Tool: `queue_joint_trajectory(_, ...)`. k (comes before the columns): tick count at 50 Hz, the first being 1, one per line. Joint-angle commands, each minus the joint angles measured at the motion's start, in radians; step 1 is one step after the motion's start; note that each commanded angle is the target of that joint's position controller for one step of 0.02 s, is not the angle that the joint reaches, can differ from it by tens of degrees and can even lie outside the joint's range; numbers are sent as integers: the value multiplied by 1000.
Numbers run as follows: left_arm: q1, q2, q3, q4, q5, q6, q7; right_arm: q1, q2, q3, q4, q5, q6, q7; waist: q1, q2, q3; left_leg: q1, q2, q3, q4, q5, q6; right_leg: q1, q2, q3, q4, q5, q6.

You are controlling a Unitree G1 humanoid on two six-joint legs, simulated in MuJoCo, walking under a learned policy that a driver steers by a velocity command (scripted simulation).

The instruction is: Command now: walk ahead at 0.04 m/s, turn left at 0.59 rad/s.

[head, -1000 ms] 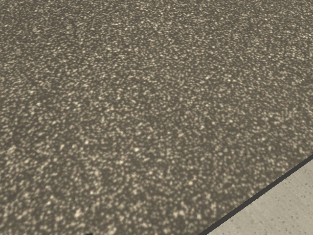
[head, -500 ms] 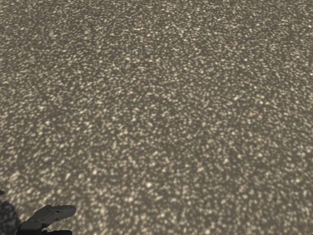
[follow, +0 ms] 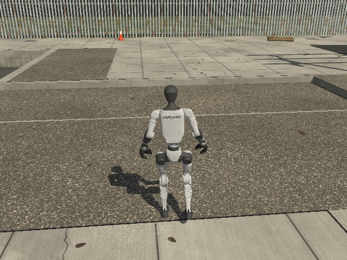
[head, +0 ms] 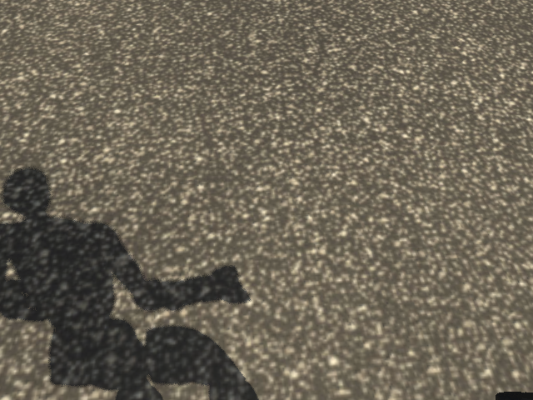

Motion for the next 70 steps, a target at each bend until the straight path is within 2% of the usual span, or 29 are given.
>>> queue_joint_trajectory(1, 13, 107, 25, -65, 6, 3, 13, -2, -161, -46, -72, -1, -8, -19, 14, 117, -225, 262, 244, -327, -186, 361, 195, -110, -17, 77, -18, 83, 6)
queue_joint_trajectory(4, 28, 73, 14, -52, 1, 7, 16, -2, -173, -54, -73, -7, -2, -33, 14, 126, -240, 237, 216, -318, -189, 319, 194, -47, 14, 77, -176, 122, 27)
queue_joint_trajectory(7, 5, 64, 7, -61, -4, 4, 4, 8, -175, -56, -70, 6, 3, -42, -6, 159, -236, 174, 182, -372, -251, -189, 183, 17, 30, 74, -324, 177, 18)
queue_joint_trajectory(10, 3, 82, 15, -73, -12, -15, -12, 21, -178, -55, -65, 6, 1, -35, -8, 199, -195, 120, 176, -441, -274, -383, 170, 85, 50, 65, -432, 150, -10)
queue_joint_trajectory(13, 90, 69, 22, -47, -18, -41, -23, 11, -157, -46, -62, 16, 7, -34, 49, 176, -162, 18, 128, -450, -231, -473, 121, 275, 50, 42, -657, 247, -60)
queue_joint_trajectory(14, 161, 89, 32, -24, -13, -46, -19, -1, -128, -38, -67, 17, 7, -36, 83, 140, -153, -93, 80, -409, -155, -494, 74, 406, -6, 77, -731, 247, -91)
queue_joint_trajectory(15, 265, 149, 45, -6, 2, -47, -11, 9, -46, -15, -72, 16, 6, -38, 100, -30, -186, -233, -18, -260, 160, -508, 4, 538, -220, 294, -819, 68, -151)
queue_joint_trajectory(16, 251, 229, 60, -6, 36, -53, -20, -18, -69, -21, -125, 25, -9, -34, 70, -203, -78, -448, -76, -151, 355, -405, -13, 457, -381, 632, -948, -198, -257)
queue_joint_trajectory(18, 115, 134, 38, -48, 12, -67, -2, 12, -150, -46, -94, 17, -21, -23, 17, -157, 4, -497, 16, -170, 512, -232, -38, 409, -339, 525, -965, -171, -242)
queue_joint_trajectory(21, 144, 93, 21, -45, 4, -71, 17, 28, -107, -39, -62, 9, -28, -10, 34, -105, -7, -469, 53, -120, 608, -83, -76, 420, -260, 291, -973, 100, -189)
queue_joint_trajectory(27, 255, 108, 20, -1, 12, -72, 8, -66, -30, -7, -89, 18, -44, 6, 93, -85, 8, -403, 82, -56, 412, 59, -102, 428, -226, 68, -993, 355, -207)
queue_joint_trajectory(31, 291, 151, 27, 33, -15, -61, 0, -159, -2, 13, -113, 21, -59, 32, 113, -87, 48, -277, 85, 33, 180, 48, -76, 416, -249, 7, -1008, 418, -214)
queue_joint_trajectory(33, 303, 168, 31, 55, -29, -51, -5, -166, -11, 11, -116, 16, -65, 41, 96, -98, 51, -187, 61, 63, 86, 1, -43, 437, -259, -11, -954, 621, -201)
queue_joint_trajectory(34, 301, 182, 33, 64, -33, -46, -5, -132, -32, 0, -111, 12, -68, 41, 64, -118, 15, -104, 33, 75, 46, -7, -20, 457, -260, -24, -884, 841, -186)
queue_joint_trajectory(36, 285, 172, 27, 67, -38, -49, 0, 107, -105, -41, -34, -1, -67, 29, -78, -99, -156, 265, -26, 99, -81, 179, 41, 411, -201, -98, -594, 1147, -123)
queue_joint_trajectory(37, 285, 125, 8, 40, -10, -61, 0, 232, -162, -57, -8, -9, -55, 9, -128, -33, -274, 556, 93, -33, -18, 433, 74, 211, -153, -109, -368, 867, -73)
queue_joint_trajectory(38, 390, -5, -42, 5, 27, -75, -12, 239, -257, -53, -11, -39, -51, -6, -48, 287, -458, 874, 447, -494, -17, 747, 273, -121, 0, -78, 22, -50, 7)
queue_joint_trajectory(39, 363, 85, -20, 57, 21, -80, -15, 263, -188, -35, -22, -32, -46, -8, -102, 193, -580, 802, 450, -506, -2, 1040, 298, -56, -9, 121, 159, -183, 9)
queue_joint_trajectory(40, 333, 125, -6, 34, -31, -73, -19, 214, -173, -30, 7, -26, -45, 4, -76, 221, -505, 743, 432, -397, -57, 881, 322, -153, -32, 99, 209, -111, 13)
queue_joint_trajectory(42, 219, 107, -9, 25, -18, -58, 1, 82, -84, -9, 18, 3, -52, 6, -34, 96, -267, 474, 301, -247, -140, 627, 222, -184, -94, 60, 82, 26, 11)
queue_joint_trajectory(44, 264, 69, -13, 44, -10, -24, 11, 4, -64, -1, 23, -13, -58, 9, 34, 99, -212, 249, 256, -156, -217, 598, 197, -12, -97, 51, -7, 115, 25)
queue_joint_trajectory(46, 291, 29, -21, 52, 2, -9, 19, -36, -55, 0, 42, -28, -74, 8, 68, 107, -201, 145, 239, -95, -245, 616, 200, 96, -86, 39, -147, 159, 35)
queue_joint_trajectory(49, 224, 18, -29, 33, 15, 0, 27, -48, -65, -2, 80, -29, -76, -2, 52, 135, -201, 129, 233, -76, -254, 534, 193, 155, -77, 42, -341, 256, 29)
queue_joint_trajectory(54, 153, 46, -19, 16, 18, 17, 20, -58, -49, 13, 134, -16, -53, -2, 49, 112, -142, 64, 210, -119, -256, 7, 137, 286, -50, 34, -571, 386, -17)
queue_joint_trajectory(56, 124, 83, -14, -5, 31, 12, 23, 1, 1, 32, 168, -24, -53, 0, 33, 36, -106, 36, 128, -97, -192, -173, 41, 358, -113, 110, -710, 569, -52)
queue_joint_trajectory(57, 85, 150, -2, -21, 23, 12, 29, 82, -8, 28, 182, -34, -55, 0, -38, -92, -93, 29, 54, -47, -148, -234, -3, 341, -169, 152, -703, 603, -96)
queue_joint_trajectory(58, 47, 107, -8, -9, 14, 11, 24, 93, 4, 32, 190, -32, -46, -11, -49, -165, -111, 140, 30, 1, -141, -188, -31, 223, -153, 157, -735, 367, -123)
queue_joint_trajectory(60, 23, 35, -27, -12, 20, 2, 11, 27, -37, 21, 195, -24, -29, -26, -14, -102, -83, 193, 42, -5, -121, -109, -31, 165, -99, 123, -747, 291, -85)
queue_joint_trajectory(70, 43, 44, -26, 62, 6, -9, 16, 32, -30, 15, 283, -9, -18, -34, 6, 13, -143, 252, 69, -23, -110, 155, -27, 301, -59, 69, -661, 607, -75)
